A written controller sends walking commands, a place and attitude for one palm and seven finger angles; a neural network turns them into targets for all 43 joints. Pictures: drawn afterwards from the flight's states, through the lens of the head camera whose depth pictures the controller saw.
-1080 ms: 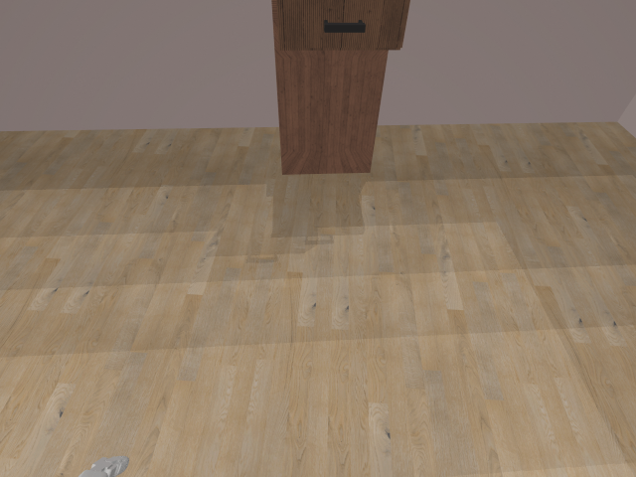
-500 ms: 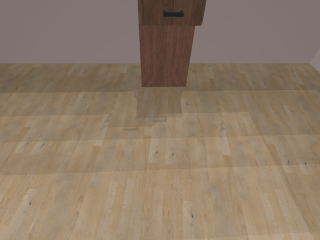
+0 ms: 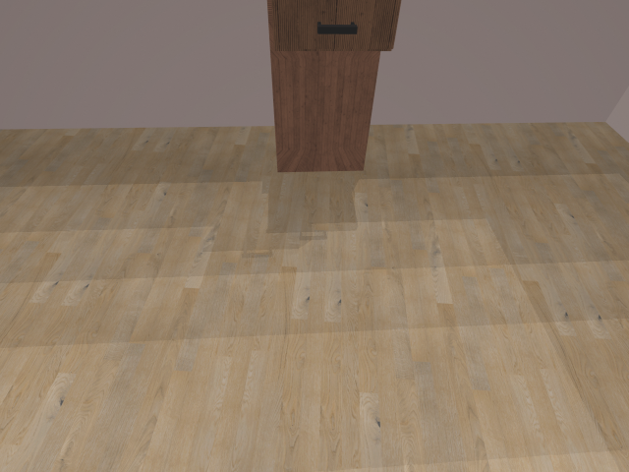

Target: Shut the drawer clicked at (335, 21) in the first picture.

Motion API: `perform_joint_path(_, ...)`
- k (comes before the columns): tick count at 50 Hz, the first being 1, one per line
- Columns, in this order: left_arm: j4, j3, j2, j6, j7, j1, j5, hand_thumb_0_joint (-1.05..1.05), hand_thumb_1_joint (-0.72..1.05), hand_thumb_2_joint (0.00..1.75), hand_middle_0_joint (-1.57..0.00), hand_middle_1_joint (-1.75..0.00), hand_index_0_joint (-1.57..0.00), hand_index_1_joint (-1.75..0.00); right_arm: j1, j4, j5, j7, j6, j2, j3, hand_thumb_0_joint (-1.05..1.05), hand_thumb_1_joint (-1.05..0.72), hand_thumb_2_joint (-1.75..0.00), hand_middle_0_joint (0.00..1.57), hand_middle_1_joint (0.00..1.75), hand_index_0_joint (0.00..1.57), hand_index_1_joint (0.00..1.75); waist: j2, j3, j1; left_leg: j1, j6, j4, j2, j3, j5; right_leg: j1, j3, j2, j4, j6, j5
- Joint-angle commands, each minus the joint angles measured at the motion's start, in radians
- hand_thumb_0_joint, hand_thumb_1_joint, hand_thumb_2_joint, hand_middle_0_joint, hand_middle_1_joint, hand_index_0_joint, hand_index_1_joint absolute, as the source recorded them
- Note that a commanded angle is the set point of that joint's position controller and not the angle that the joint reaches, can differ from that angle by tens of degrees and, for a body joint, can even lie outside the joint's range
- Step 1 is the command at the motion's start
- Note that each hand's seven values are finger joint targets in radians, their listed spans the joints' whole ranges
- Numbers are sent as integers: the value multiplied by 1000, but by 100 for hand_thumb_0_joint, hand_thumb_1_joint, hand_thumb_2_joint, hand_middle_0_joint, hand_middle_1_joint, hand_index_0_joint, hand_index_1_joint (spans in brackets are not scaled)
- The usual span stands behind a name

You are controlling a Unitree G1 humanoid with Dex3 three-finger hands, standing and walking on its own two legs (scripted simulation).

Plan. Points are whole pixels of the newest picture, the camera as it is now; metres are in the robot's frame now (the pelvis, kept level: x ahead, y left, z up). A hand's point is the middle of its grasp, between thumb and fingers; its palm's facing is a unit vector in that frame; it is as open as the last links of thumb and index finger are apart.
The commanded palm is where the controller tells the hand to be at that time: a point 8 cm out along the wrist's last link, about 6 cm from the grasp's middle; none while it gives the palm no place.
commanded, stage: look at it before walking up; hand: left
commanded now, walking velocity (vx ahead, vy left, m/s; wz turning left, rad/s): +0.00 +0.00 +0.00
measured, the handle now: (336, 27) +1.37 +0.01 +0.04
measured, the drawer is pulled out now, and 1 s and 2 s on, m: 0.28 0.28 0.28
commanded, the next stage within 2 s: walk to a spot facing it in 0.36 s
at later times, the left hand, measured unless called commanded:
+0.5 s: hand out of the picture +0.08 +0.24 -0.16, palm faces -0.02 -0.94 -0.33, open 7.4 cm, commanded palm none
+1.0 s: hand out of the picture +0.11 +0.13 -0.17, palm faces -0.09 -0.97 -0.20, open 7.3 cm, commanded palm none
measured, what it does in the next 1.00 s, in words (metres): walks ahead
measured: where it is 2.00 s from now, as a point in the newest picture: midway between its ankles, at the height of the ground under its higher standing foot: (352, 406)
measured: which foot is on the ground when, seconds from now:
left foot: down 0.00-0.84, up 0.86-1.00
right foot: down 0.00-1.00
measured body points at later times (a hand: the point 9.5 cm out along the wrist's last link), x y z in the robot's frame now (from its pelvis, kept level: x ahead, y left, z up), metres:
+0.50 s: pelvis +0.01 -0.01 +0.00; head +0.01 +0.00 +0.45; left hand +0.08 +0.29 -0.13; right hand +0.09 -0.30 -0.13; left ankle +0.01 +0.12 -0.74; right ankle +0.01 -0.13 -0.74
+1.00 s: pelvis +0.11 -0.05 -0.01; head +0.12 -0.06 +0.44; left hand +0.12 +0.18 -0.16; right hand +0.07 -0.30 -0.17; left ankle +0.11 +0.08 -0.66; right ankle +0.06 -0.12 -0.74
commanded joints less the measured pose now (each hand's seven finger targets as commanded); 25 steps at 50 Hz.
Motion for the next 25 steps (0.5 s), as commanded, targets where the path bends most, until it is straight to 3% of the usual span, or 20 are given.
perform_joint_path(1, -61, 39, 201, -23, 11, -43, -3, 0, 90, 90, -20, -30, -20, -30, -51, -65, 1, -11, -22, -211, -44, 0, -90, -90, 20, 30, 20, 30, 6, -42, 3, -5, 30, -69, 121, -110, 98, 4, 102, -97, -71, -39, 71)
perform_joint_path(23, -53, 38, 203, -28, 12, -35, -4, 0, 90, 90, -20, -30, -20, -30, -61, -60, 1, -13, -20, -209, -41, 0, -90, -90, 20, 30, 20, 30, 5, -45, 3, 24, 23, -67, 125, -97, 154, 25, 101, -107, -83, -42, 153)
perform_joint_path(25, -22, 14, 82, -6, 15, 34, -4, 0, 90, 90, -20, -30, -20, -30, 6, -33, -7, -11, -4, -88, -14, 0, -90, -90, 20, 30, 20, 30, 5, -65, 1, 42, 3, -41, 120, -58, 31, 8, 108, -93, -76, -31, 5)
